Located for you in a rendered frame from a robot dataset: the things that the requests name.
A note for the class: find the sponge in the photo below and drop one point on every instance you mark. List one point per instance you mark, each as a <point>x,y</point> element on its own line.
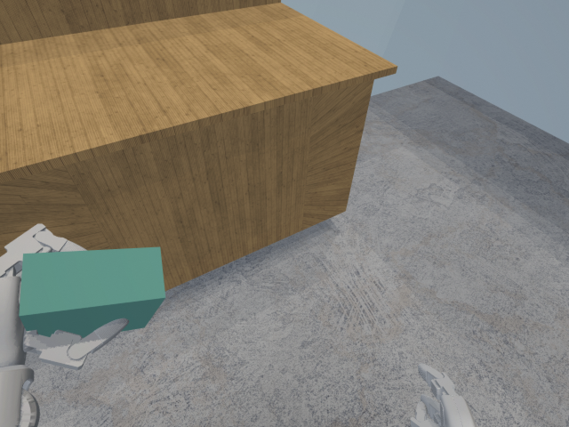
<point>80,291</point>

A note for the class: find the left robot hand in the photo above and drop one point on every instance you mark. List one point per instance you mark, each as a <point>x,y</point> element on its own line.
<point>62,349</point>

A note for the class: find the robot left forearm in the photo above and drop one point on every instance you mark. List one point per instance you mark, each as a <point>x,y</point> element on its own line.
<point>18,407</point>

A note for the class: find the table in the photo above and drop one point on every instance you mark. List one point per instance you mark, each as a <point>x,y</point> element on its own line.
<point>208,128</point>

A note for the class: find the right robot hand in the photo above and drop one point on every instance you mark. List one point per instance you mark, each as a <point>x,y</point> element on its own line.
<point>453,410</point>

